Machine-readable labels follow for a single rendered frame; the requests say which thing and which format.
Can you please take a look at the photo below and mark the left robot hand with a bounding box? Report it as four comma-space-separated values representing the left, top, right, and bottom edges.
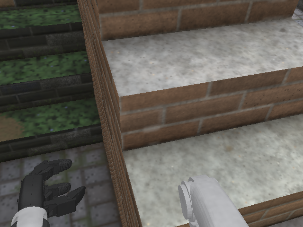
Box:
17, 159, 86, 218

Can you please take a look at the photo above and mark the left robot forearm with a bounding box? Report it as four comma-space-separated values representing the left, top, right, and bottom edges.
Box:
10, 206, 50, 227

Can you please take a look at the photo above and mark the right robot thigh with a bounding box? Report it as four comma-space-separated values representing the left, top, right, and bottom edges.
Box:
178, 174, 249, 227

